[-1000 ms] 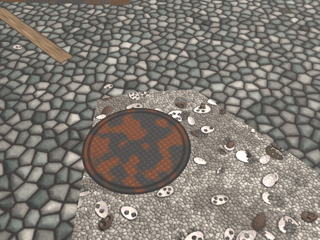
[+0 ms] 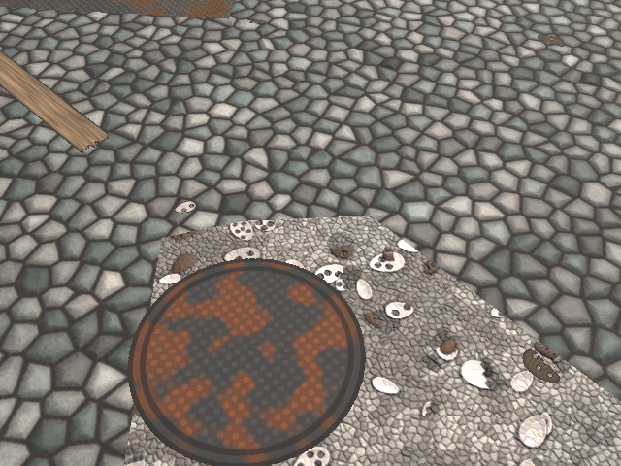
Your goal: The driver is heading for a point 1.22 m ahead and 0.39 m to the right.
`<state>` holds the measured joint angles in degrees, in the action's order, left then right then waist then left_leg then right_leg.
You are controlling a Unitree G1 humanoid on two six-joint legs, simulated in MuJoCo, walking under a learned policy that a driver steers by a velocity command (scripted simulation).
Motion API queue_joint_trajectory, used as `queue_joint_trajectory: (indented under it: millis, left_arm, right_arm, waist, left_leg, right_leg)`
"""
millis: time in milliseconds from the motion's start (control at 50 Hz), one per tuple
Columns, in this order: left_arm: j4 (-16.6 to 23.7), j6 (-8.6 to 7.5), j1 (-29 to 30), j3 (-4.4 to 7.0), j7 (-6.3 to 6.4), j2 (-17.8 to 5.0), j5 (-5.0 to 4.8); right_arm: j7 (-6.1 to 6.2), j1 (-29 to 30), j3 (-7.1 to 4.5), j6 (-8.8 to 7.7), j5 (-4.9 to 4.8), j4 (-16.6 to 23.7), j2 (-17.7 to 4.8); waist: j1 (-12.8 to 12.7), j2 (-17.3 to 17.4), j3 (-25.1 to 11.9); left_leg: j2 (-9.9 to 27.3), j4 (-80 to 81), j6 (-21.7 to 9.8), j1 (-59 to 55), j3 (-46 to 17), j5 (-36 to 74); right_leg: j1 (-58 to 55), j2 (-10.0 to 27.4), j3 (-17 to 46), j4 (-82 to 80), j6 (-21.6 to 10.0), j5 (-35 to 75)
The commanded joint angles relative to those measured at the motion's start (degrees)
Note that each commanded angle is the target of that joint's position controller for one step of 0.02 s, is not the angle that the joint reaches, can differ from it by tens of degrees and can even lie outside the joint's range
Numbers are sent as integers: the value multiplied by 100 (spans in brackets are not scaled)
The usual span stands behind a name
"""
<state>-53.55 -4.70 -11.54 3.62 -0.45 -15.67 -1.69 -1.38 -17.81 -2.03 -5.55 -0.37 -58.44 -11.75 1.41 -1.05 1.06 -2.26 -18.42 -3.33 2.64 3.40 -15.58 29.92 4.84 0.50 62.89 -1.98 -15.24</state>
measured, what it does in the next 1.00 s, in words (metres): walks ahead: right foot, then left foot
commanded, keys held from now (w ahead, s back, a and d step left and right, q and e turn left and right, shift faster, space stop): w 0.44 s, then w+e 0.56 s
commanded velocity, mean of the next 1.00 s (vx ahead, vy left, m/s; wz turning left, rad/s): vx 0.49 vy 0.00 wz -0.21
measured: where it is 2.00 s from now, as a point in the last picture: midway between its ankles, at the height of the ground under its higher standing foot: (402, 283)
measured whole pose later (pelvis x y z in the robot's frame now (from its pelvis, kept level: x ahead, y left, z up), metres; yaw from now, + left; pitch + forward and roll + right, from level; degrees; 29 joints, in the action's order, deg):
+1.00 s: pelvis +0.53 +0.00 +0.00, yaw -14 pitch +1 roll +1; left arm -49.1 -2.8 -15.8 5.0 0.7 -17.4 -2.0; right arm -0.5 -10.7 -3.3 -6.5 0.7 -52.5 -14.1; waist 0.6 -2.9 1.6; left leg -0.2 -21.4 -1.4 13.0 5.5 -9.4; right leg 30.5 4.0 2.8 65.5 -1.9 -18.1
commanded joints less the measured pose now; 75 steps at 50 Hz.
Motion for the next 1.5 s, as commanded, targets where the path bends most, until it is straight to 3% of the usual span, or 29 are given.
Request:
queue_joint_trajectory:
  millis: [20,200,240,280,300,320,340,380,440,540,700,760,800,820,840,860,880,940,1040,1240,1300,1340,1360,1380,1400,1420,1440,1460,1500]
  left_arm:
    - [478,23,479,19,-4,-98,46]
    - [1034,-50,1789,-22,-177,-278,13]
    - [936,-59,1284,100,-189,-536,17]
    - [408,-13,-490,339,-118,-939,22]
    - [232,1,-1302,453,-83,-1422,188]
    - [192,0,-1342,351,-113,-1176,145]
    - [252,-45,-790,227,-131,-845,85]
    - [411,-122,134,105,-156,-510,154]
    - [353,-200,352,33,-203,-327,210]
    - [147,-167,-310,103,-13,-695,156]
    - [-24,-14,-1082,166,134,-782,23]
    - [37,64,-1003,238,177,-887,20]
    - [144,103,-884,196,170,-721,45]
    - [320,102,-829,71,143,-354,135]
    - [528,12,-1403,-56,140,163,48]
    - [487,-30,-1455,27,149,-327,-77]
    - [547,-26,-1089,135,155,-720,-128]
    - [648,74,-720,211,156,-552,-18]
    - [1014,270,-329,181,67,-270,-2]
    - [1773,252,1223,58,-266,-191,23]
    - [1856,298,908,190,-309,-461,34]
    - [1468,331,-629,491,-235,-955,8]
    - [1279,398,-1403,672,-91,-1481,-2]
    - [1478,319,-971,678,-94,-1953,-6]
    - [1531,247,-1166,508,-142,-1412,62]
    - [1489,164,-975,418,-148,-1110,99]
    - [1527,111,-582,357,-156,-925,76]
    - [1589,98,-216,276,-137,-698,83]
    - [1692,70,3,264,-87,-742,151]
  right_arm:
    - [129,-139,-139,-11,16,128,-903]
    - [229,-543,-245,64,-83,-76,-1085]
    - [235,-395,-300,125,-41,-27,-1236]
    - [236,-285,-231,213,28,63,-1103]
    - [177,-925,-55,164,32,155,-500]
    - [129,-959,34,19,-40,84,-336]
    - [89,-445,-122,-105,-209,250,-904]
    - [141,178,-170,-177,-239,439,-1025]
    - [211,-151,-200,44,-92,325,-718]
    - [272,928,-247,80,59,783,-798]
    - [89,2335,-157,-79,-66,1229,-715]
    - [46,2134,-227,-167,-97,1251,-1002]
    - [89,1098,-388,-216,-69,989,-1312]
    - [132,130,-493,-244,32,852,-1672]
    - [128,-347,-605,-164,93,738,-2135]
    - [90,-254,-467,-162,73,789,-1634]
    - [83,141,-338,-171,50,908,-1172]
    - [83,830,-221,-149,117,933,-821]
    - [155,712,-322,-188,97,768,-1039]
    - [236,133,-439,73,-43,636,-1448]
    - [262,224,-508,191,-109,691,-1689]
    - [291,359,-499,269,-136,766,-1708]
    - [281,232,-375,221,61,897,-1363]
    - [198,-80,-154,10,116,1289,-688]
    - [101,604,-248,-240,-114,1378,-1226]
    - [63,952,-270,-334,-275,1501,-1318]
    - [102,896,-259,-351,-182,1433,-1244]
    - [149,830,-308,-290,-26,1335,-1283]
    - [138,617,-341,-138,52,1355,-1282]
  waist:
    - [-14,384,481]
    - [76,506,614]
    - [-276,683,129]
    - [-1099,616,-929]
    - [-908,-514,-1843]
    - [-863,-1220,-2371]
    - [-809,-917,-1480]
    - [-413,-152,-358]
    - [5,-248,-145]
    - [-169,-113,261]
    - [-567,-274,313]
    - [-340,-439,184]
    - [181,-428,-370]
    - [558,102,-1262]
    - [286,1803,-1903]
    - [303,1724,-1860]
    - [308,1170,-1158]
    - [-40,746,-296]
    - [-107,530,-11]
    - [309,375,435]
    - [-62,642,60]
    - [-927,520,-752]
    - [-1108,-355,-1235]
    - [-397,-1542,-1858]
    - [-858,-702,-2032]
    - [-793,-479,-1257]
    - [-470,90,-760]
    - [-262,163,-509]
    - [-10,-91,-373]
  left_leg:
    - [1349,1066,-820,-11,-915,2521]
    - [1689,987,-629,-725,-598,2645]
    - [1714,249,-512,-970,-517,4297]
    - [1253,-1988,-233,-64,-225,4602]
    - [465,-4283,113,2161,-44,2263]
    - [-174,-5614,157,3083,-758,-1554]
    - [192,-6143,12,3682,-1094,-1436]
    - [787,-5610,-102,3522,-813,-493]
    - [1126,-4912,-30,2698,-833,-68]
    - [1110,-3205,364,3503,-723,1115]
    - [586,-1068,538,2934,-655,1959]
    - [535,-755,427,2366,-738,1450]
    - [492,-557,182,937,-625,1050]
    - [1357,-714,-165,-613,-1414,799]
    - [2644,-211,-934,-2433,-3779,-206]
    - [2704,159,-1015,-2285,-4546,-1035]
    - [2485,206,-763,-1649,-3621,-933]
    - [1880,618,-498,-26,-1851,527]
    - [1822,1037,-684,270,-735,1679]
    - [1924,828,-447,-677,586,2479]
    - [1950,-198,-289,-924,869,4900]
    - [1665,-2291,-32,-273,1099,5327]
    - [1363,-4153,245,1351,1094,2716]
    - [72,-6074,535,3767,225,-1764]
    - [260,-6404,389,4410,-839,-1654]
    - [516,-6155,224,4680,-788,-1172]
    - [778,-5557,206,4322,-811,-723]
    - [964,-5030,241,3882,-799,-445]
    - [1031,-4597,408,3298,-822,-226]
  right_leg:
    - [910,185,-118,-927,247,603]
    - [449,-121,-120,-3257,-120,1551]
    - [-385,-392,-290,-3230,-319,1185]
    - [-2845,-410,-218,-3184,-662,1118]
    - [-5083,1059,2137,-3368,-1469,-3]
    - [-5435,1772,4344,-4589,-1857,-973]
    - [-4706,1585,3887,-4840,-1563,-1371]
    - [-2889,1195,2344,-5170,-1232,-431]
    - [-1766,814,1422,-5570,-1135,401]
    - [-1789,667,1162,-5863,-1227,700]
    - [-2269,598,1125,-5270,-942,745]
    - [-2506,782,1472,-4800,-813,811]
    - [-2296,422,1364,-3742,-599,1493]
    - [-1518,-38,1007,-2081,-407,900]
    - [648,-910,253,-174,-22,-1498]
    - [1315,-571,751,828,-32,-1877]
    - [1549,-316,808,1066,-83,-1389]
    - [953,233,664,546,-32,-297]
    - [1110,373,534,-203,113,423]
    - [1011,100,-241,-2498,-112,1269]
    - [113,-379,-669,-2617,-429,467]
    - [-2042,-860,-779,-3145,-813,724]
    - [-3786,24,664,-3215,-1166,794]
    - [-5370,1385,4164,-4138,-2361,-210]
    - [-5332,1493,4504,-4748,-2231,-527]
    - [-4722,1306,3612,-4724,-1942,-188]
    - [-3763,1023,2895,-4725,-1707,416]
    - [-3055,762,2322,-4800,-1493,907]
    - [-2235,627,2081,-4999,-1550,1605]
Keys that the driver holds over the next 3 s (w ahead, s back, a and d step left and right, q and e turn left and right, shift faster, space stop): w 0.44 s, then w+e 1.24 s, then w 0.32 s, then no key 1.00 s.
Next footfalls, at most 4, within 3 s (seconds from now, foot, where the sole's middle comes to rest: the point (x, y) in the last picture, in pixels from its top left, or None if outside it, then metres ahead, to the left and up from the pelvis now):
0.28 right None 0.34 -0.14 -0.78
0.82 left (269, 421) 0.61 0.09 -0.78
1.36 right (406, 347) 0.80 -0.24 -0.78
1.84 left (391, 240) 1.14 -0.24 -0.78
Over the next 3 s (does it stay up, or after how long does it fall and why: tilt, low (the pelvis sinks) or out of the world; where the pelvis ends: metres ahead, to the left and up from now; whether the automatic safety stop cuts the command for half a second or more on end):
stays up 1.16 -0.41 -0.01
